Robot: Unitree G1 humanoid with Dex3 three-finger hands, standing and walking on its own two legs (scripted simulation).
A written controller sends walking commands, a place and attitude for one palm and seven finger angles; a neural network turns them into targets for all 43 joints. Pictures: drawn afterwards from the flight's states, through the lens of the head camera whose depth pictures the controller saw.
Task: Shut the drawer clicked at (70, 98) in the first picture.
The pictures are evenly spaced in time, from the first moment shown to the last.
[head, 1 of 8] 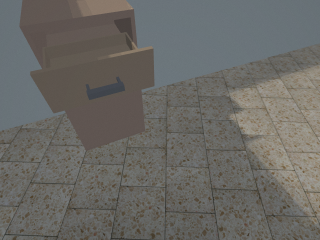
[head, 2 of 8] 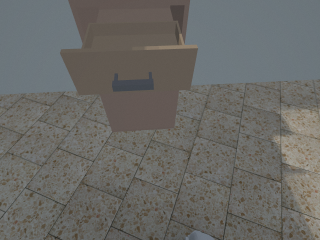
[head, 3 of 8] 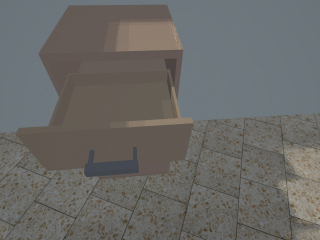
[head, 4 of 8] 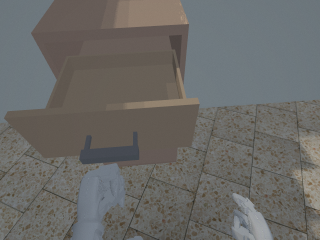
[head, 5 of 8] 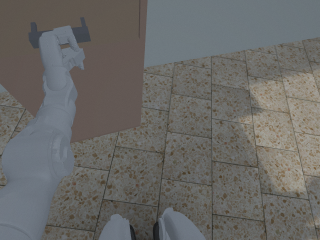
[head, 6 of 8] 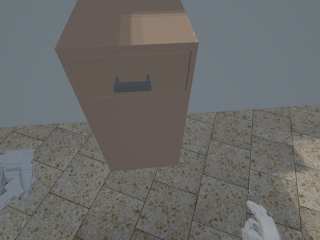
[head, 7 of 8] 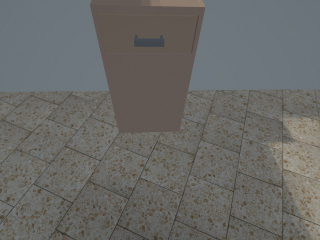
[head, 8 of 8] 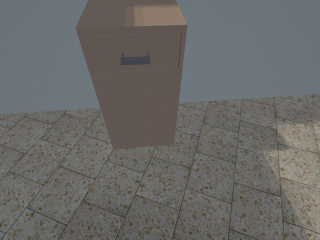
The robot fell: no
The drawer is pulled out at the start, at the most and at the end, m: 0.30 0.30 0.00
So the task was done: yes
